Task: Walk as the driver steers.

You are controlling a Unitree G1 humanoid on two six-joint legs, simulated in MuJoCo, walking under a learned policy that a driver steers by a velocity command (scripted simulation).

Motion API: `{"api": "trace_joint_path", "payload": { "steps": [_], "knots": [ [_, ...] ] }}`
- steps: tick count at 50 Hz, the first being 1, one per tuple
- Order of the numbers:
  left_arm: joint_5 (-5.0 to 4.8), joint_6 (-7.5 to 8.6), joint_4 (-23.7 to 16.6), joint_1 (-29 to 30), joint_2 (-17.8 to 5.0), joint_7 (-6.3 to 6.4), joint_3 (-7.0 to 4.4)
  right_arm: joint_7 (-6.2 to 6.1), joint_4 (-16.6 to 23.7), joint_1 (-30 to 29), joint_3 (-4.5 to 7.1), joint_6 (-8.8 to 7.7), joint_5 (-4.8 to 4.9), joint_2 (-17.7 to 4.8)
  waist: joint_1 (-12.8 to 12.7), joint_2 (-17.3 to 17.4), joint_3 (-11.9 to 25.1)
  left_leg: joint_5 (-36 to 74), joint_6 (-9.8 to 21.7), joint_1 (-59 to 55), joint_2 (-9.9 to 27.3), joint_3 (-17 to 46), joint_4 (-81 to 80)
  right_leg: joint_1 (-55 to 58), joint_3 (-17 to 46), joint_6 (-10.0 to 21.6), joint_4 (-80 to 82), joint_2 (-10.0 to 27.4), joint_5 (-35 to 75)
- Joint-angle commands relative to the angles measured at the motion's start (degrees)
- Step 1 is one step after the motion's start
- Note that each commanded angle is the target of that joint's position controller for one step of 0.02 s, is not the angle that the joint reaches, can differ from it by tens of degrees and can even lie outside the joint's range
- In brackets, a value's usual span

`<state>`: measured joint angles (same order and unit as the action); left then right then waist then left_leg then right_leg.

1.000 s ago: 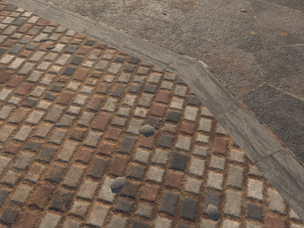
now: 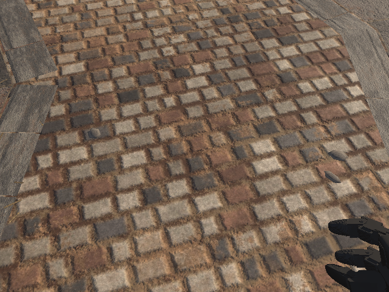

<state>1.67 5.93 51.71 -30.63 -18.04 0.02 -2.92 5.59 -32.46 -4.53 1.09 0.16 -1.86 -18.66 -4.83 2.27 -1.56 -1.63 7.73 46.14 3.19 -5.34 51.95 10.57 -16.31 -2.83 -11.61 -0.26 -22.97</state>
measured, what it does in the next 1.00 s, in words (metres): walks ahead: left foot, then right foot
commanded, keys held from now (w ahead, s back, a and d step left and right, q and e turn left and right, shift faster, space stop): w+q+shift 0.30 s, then w+e+shift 0.52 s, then e+shift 0.16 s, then shift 0.02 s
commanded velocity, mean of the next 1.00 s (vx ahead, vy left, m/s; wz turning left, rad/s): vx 0.94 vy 0.00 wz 0.05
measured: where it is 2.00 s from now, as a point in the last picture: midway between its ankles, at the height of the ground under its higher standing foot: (181, 115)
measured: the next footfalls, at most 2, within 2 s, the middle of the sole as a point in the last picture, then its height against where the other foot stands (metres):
left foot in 0.10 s outside the picture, level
right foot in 0.52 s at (216, 214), level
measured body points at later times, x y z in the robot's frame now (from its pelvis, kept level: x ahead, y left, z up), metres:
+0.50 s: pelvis +0.49 +0.04 -0.01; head +0.52 +0.05 +0.44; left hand +0.64 +0.34 -0.07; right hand +0.57 -0.25 -0.12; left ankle +0.25 +0.03 -0.71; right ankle +0.71 -0.01 -0.71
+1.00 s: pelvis +0.94 +0.17 +0.00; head +0.99 +0.18 +0.45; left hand +0.92 +0.46 -0.12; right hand +1.21 -0.03 -0.05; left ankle +1.04 +0.30 -0.72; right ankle +0.76 +0.03 -0.63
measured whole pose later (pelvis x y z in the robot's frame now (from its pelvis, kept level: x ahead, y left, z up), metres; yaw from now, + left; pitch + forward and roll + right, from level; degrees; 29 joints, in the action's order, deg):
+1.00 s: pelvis +0.94 +0.17 +0.00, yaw -1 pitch +3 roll +0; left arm -2.2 2.1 45.0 -24.4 -18.6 0.4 -4.5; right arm -0.5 -33.9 -1.0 -1.6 -5.9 -1.6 -14.4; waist -6.4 -1.5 -3.2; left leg -7.5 -1.4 28.4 2.2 -0.3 33.3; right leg -14.5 9.5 0.3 -64.5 -6.0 -29.4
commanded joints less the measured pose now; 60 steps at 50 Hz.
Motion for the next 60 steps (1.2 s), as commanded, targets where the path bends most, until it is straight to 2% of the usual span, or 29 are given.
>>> {"api": "trace_joint_path", "payload": {
  "steps": [1,4,5,6,7,8,10,12,15,18,22,24,26,27,28,29,31,32,35,39,43,45,46,47,48,50,52,55,60],
  "knots": [
    [-0.11,0.62,-4.7,3.7,-9.0,0.97,-1.32,0.22,1.9,-0.2,-0.09,-0.55,0.05,-1.5,6.1,-6.2,-3.9,-0.5,2.9,-15.2,-6.1,-7.1,-6.7,-9.2,-0.8,2.2,-2.3,12.2,74.0],
    [0.24,-2.18,-7.1,8.6,-13.5,1.87,-2.59,-1.79,-5.2,23.7,2.91,-1.04,0.30,-7.1,18.4,-9.5,8.2,-9.0,6.9,-41.4,-10.4,-3.4,-9.6,-12.8,1.7,3.6,-34.1,16.2,86.4],
    [0.60,-2.74,-8.0,10.2,-12.3,1.25,-2.59,-3.31,-8.8,32.2,4.89,-1.19,0.65,-9.6,20.8,-5.2,11.1,-10.7,8.7,-56.3,-9.4,2.2,-14.8,-24.6,2.0,3.5,-54.0,12.8,59.6],
    [1.56,-2.53,-10.8,10.6,-4.4,0.17,-0.86,-4.65,-8.6,27.4,6.43,-0.43,2.03,-14.5,13.5,9.4,7.2,-5.6,11.0,-61.0,0.8,19.6,-15.4,-43.0,2.7,2.0,-76.0,1.9,-2.0],
    [-0.13,-1.33,-18.0,9.8,-5.6,0.24,-0.55,-4.62,-5.3,26.9,7.08,0.42,-0.34,-18.7,11.1,9.1,19.7,-11.9,22.7,-76.7,10.4,47.5,-26.0,-60.4,15.6,0.3,-87.5,-1.3,-6.7],
    [0.19,0.26,-18.9,16.1,-7.2,0.16,-0.10,-5.44,-5.3,28.4,7.17,0.62,0.04,-16.2,13.0,-1.7,16.5,-19.9,20.0,-71.5,11.5,52.0,-35.3,-63.6,20.7,0.8,-82.3,2.1,-1.3],
    [0.69,0.49,-18.1,17.5,-6.3,0.33,0.45,-6.06,-7.7,24.8,6.04,-0.91,0.63,-11.5,6.6,-7.8,2.1,-13.3,16.1,-51.3,7.2,42.9,-38.6,-58.1,20.6,0.7,-70.0,6.0,0.8],
    [2.55,-2.12,-16.9,14.7,-5.9,0.40,0.69,-6.37,-7.4,22.0,4.65,-2.85,1.07,-8.5,2.0,-8.6,-0.8,-4.6,14.9,-37.6,2.8,35.0,-38.7,-49.8,20.8,-1.1,-63.3,8.0,-1.7],
    [2.19,-3.65,-20.7,22.9,-3.2,-0.37,1.64,-5.77,-7.8,21.9,4.44,-4.62,1.25,-8.4,2.5,-6.1,-4.3,-4.2,13.5,-24.9,-2.0,29.6,-42.2,-44.7,18.1,-2.7,-47.7,8.6,3.1],
    [0.68,-2.75,-21.1,27.2,0.5,-1.77,3.19,-5.03,-9.9,24.3,4.08,-5.84,1.97,-6.6,5.6,-3.2,-3.3,4.8,8.7,-23.3,-4.7,21.5,-44.7,-33.9,15.0,0.4,-29.9,7.1,28.3],
    [-0.30,-2.46,-20.9,31.7,-2.2,-1.57,2.18,-4.67,-13.0,30.5,4.08,-6.69,1.60,-8.7,10.0,-0.3,-3.0,25.7,5.1,-43.3,0.7,18.1,-42.9,-36.7,11.7,6.3,-20.0,4.0,30.7],
    [0.14,-2.12,-19.2,26.3,-5.5,-1.03,0.50,-5.62,-14.3,31.2,4.51,-6.30,0.42,-11.1,6.6,1.5,1.9,47.2,2.6,-52.8,2.9,15.3,-32.8,-33.1,9.9,8.7,-19.8,-0.6,21.3],
    [-0.60,-2.61,-12.5,3.5,-9.3,0.00,-1.80,-6.65,-13.8,25.9,4.64,-4.87,-1.71,-11.7,-6.1,2.2,11.5,53.0,0.5,-47.7,2.2,10.6,-5.7,-12.6,10.2,11.0,-20.6,-2.4,13.3],
    [-0.12,-3.14,-10.2,-6.6,-14.3,0.63,-3.44,-6.77,-11.7,24.7,3.41,-5.17,-1.15,-7.6,-9.7,-5.9,17.2,32.4,-1.5,-32.2,-2.8,6.4,20.5,2.2,24.1,15.1,-22.4,6.1,-0.2],
    [-0.02,-3.50,-8.9,-3.2,-17.4,-0.41,-4.30,-5.09,-9.0,30.9,1.83,-6.56,1.02,-1.7,-0.4,-27.7,21.2,-21.5,-5.3,-9.8,-14.0,8.2,36.3,13.0,64.6,24.1,-7.4,18.0,-6.1],
    [-0.25,-3.62,-11.1,4.8,-11.9,-1.26,-3.74,-5.69,-8.7,25.8,1.18,-6.94,-0.33,-4.3,-0.6,-14.3,14.3,-18.7,-4.0,-0.7,-8.5,12.0,38.1,10.0,66.9,24.7,-3.9,17.7,-10.2],
    [-0.92,-3.32,-9.9,6.3,-7.3,-1.42,-2.80,-5.15,-6.2,16.4,0.58,-7.70,-1.30,-5.2,0.6,0.6,5.2,-13.9,-4.3,-3.3,-2.5,12.5,27.8,-6.1,53.4,21.6,-3.2,14.3,-2.3],
    [-0.88,-3.09,-8.3,5.7,-5.5,-1.15,-2.04,-4.96,-4.4,13.4,0.27,-7.23,-2.18,-4.2,2.2,1.9,1.4,-14.6,-5.1,-5.3,-1.2,12.3,23.5,-13.3,48.3,20.0,-2.2,11.1,2.1],
    [-1.24,-1.94,-6.9,5.3,-6.7,-0.86,-2.10,-4.34,-1.8,13.2,-1.15,-4.85,-2.95,-2.2,6.0,-3.1,-2.3,-19.0,-7.7,-6.8,0.8,10.4,13.4,-23.5,43.1,20.8,1.1,7.6,5.5],
    [-1.67,-1.37,-8.6,8.5,-8.8,-1.01,-3.42,-2.82,2.8,2.1,-2.96,-5.00,-0.49,-0.5,4.3,-4.8,-4.8,-0.7,-10.1,-21.9,-0.4,5.6,-12.0,-37.3,35.2,17.4,6.5,2.0,13.5],
    [-2.54,-1.74,-7.4,3.9,-10.4,-1.14,-4.51,-4.09,2.2,1.6,-1.99,-5.48,-0.34,-2.4,1.6,-4.1,-1.6,5.5,-9.3,-27.3,-3.8,5.3,-21.3,-24.9,36.0,12.7,-2.3,2.7,37.3],
    [-2.70,-2.30,-6.7,2.8,-11.4,-0.51,-4.87,-5.59,0.2,9.3,-0.86,-6.53,-1.01,-4.3,4.9,-3.9,4.8,4.8,-8.1,-36.4,-6.5,4.9,-26.6,-19.6,34.4,8.3,-19.2,-0.4,53.7],
    [-3.11,-2.09,-7.5,4.5,-10.8,-0.50,-4.86,-6.44,-1.4,17.3,0.02,-7.35,-1.35,-6.3,9.1,-5.0,9.1,8.9,-6.8,-47.5,-1.6,8.3,-26.8,-24.9,34.3,6.4,-31.7,-2.8,47.7],
    [-3.67,-1.80,-9.9,5.2,-4.8,-0.14,-3.33,-7.34,-2.6,27.6,1.31,-7.50,-2.46,-10.5,11.9,1.3,18.0,19.9,-4.3,-61.3,13.6,18.8,-22.6,-33.1,29.0,5.3,-49.1,-5.3,19.0],
    [-4.08,-2.05,-12.1,-3.1,4.5,0.35,0.46,-6.69,-2.0,26.4,2.48,-7.13,1.07,-11.9,7.8,18.8,32.5,29.0,6.6,-79.8,29.6,42.8,-21.8,-49.3,27.3,2.5,-67.1,-7.6,-15.3],
    [-4.72,-3.61,-14.4,6.1,-6.5,1.34,-1.90,-7.27,-0.6,20.7,2.10,-5.05,1.18,-5.0,10.0,8.0,22.4,21.9,5.6,-67.4,22.6,31.9,-24.5,-55.3,23.4,0.1,-72.2,0.7,-6.7],
    [-3.22,-4.62,-16.0,11.3,-6.3,1.60,-2.49,-6.89,-2.4,16.0,1.64,-4.80,1.04,-2.4,6.9,1.9,10.8,26.8,4.3,-52.5,15.9,20.8,-27.8,-54.8,20.9,-0.9,-68.0,3.3,-3.3],
    [-3.34,-6.05,-18.2,12.1,-0.5,0.82,-1.05,-6.35,-4.9,11.5,2.34,-5.36,1.63,-2.6,2.6,4.1,3.2,26.5,4.7,-37.9,14.1,13.4,-34.7,-49.0,20.0,-0.6,-56.6,4.7,-3.2],
    [-1.34,-3.92,-18.0,17.9,0.4,-1.33,0.38,-5.76,-9.1,11.6,3.43,-5.82,3.70,-5.8,3.1,2.7,7.2,27.3,3.7,-32.9,8.8,5.9,-35.0,-31.5,18.0,2.1,-27.5,1.1,20.6]
  ]
}}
